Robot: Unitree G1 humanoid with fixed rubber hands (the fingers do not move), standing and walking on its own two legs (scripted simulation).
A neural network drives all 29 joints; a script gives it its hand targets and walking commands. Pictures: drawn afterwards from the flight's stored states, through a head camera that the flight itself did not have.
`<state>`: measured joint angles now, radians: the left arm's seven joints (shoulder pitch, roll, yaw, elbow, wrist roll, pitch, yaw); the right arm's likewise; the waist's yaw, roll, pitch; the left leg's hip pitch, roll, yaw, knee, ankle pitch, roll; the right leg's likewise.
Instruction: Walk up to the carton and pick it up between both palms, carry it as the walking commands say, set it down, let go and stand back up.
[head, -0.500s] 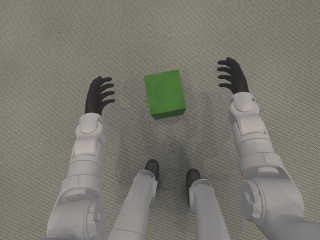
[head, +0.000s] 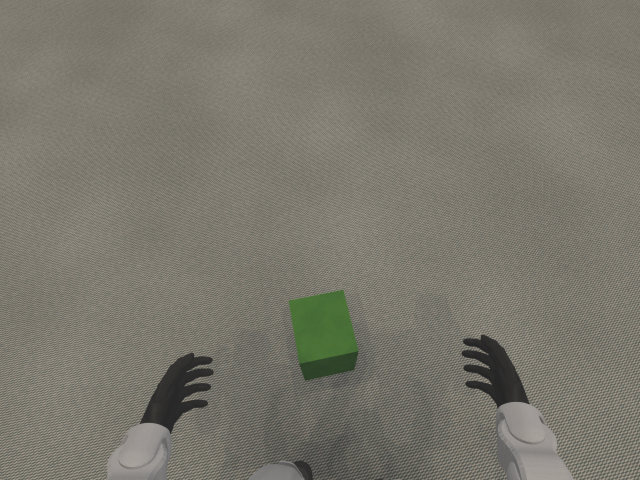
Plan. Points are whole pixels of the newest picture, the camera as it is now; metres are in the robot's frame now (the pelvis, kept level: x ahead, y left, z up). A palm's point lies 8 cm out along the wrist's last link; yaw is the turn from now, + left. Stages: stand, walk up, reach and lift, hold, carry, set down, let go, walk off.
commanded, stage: let go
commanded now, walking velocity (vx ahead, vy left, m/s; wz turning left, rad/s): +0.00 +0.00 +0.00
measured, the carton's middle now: (323, 337) +0.45 +0.06 -0.65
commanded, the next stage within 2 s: stand in 0.60 s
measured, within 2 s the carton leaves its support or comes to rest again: neither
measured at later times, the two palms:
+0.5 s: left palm (159, 431) +0.16 +0.22 -0.06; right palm (563, 468) +0.16 -0.25 -0.06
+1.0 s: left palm (118, 444) +0.14 +0.29 -0.10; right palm out of the picture +0.14 -0.29 -0.07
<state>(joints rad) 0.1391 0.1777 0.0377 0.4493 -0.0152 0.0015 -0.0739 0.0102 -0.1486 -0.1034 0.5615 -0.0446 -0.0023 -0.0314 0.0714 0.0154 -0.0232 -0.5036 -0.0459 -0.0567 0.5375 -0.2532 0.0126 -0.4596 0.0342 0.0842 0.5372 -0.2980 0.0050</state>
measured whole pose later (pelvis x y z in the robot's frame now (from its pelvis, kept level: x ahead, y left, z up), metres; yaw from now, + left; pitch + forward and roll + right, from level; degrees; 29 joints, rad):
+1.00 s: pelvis +0.02 +0.00 +0.01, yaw +0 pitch +0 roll +0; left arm 0.19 0.34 0.03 0.74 0.04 0.02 0.03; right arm 0.18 -0.33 -0.04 0.77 -0.04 0.01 -0.03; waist -0.01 -0.05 0.02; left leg -0.20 -0.04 -0.04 0.50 -0.30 0.03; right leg -0.14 0.02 0.07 0.47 -0.32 0.01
